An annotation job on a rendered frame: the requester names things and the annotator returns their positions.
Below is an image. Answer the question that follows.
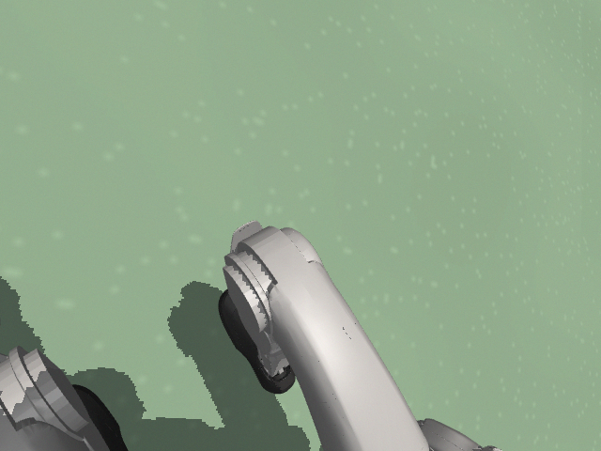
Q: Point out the right robot foot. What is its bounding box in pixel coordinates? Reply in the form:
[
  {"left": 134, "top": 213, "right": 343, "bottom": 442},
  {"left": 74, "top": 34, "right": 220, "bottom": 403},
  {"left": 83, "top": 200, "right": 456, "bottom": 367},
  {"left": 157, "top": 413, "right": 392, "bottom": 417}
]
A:
[{"left": 218, "top": 289, "right": 296, "bottom": 394}]

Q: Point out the left robot foot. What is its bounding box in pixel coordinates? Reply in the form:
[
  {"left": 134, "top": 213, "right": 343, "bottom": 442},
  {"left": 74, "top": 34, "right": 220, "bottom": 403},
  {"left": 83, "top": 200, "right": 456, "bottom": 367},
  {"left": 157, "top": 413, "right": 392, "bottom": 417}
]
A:
[{"left": 72, "top": 384, "right": 129, "bottom": 451}]

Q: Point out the right robot hand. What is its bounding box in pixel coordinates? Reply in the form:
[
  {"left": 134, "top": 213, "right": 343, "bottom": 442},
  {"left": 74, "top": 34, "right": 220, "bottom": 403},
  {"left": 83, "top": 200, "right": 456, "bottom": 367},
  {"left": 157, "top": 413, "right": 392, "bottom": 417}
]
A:
[{"left": 416, "top": 418, "right": 483, "bottom": 451}]

